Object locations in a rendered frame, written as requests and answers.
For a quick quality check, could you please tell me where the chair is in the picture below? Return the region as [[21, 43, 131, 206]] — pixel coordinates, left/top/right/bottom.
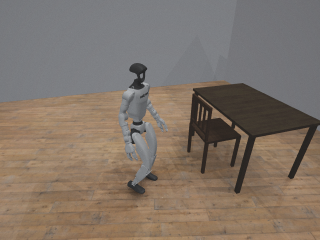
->
[[187, 93, 241, 174]]

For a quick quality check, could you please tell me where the table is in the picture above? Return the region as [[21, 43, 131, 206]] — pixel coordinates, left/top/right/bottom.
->
[[192, 83, 320, 194]]

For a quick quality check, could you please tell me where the robot left forearm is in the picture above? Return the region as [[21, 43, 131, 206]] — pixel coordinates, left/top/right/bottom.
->
[[146, 102, 160, 120]]

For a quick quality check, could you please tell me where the robot left upper arm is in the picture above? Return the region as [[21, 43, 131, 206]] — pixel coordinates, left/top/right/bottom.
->
[[143, 82, 151, 106]]

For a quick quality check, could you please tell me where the robot right upper arm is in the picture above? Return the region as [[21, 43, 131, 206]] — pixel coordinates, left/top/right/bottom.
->
[[118, 89, 135, 121]]

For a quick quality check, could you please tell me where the robot right forearm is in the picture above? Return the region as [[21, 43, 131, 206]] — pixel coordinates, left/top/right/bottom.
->
[[118, 114, 132, 144]]

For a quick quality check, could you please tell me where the right robot shin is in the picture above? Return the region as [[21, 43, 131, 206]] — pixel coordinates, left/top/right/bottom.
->
[[131, 164, 152, 186]]

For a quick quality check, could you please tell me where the left robot hand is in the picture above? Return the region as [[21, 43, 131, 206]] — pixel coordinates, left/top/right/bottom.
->
[[156, 118, 168, 132]]

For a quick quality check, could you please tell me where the right robot hand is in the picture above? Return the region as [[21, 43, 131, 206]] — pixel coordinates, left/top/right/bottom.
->
[[125, 143, 138, 161]]

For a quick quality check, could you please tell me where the left robot thigh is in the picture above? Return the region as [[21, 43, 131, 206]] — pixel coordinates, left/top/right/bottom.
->
[[144, 122, 157, 158]]

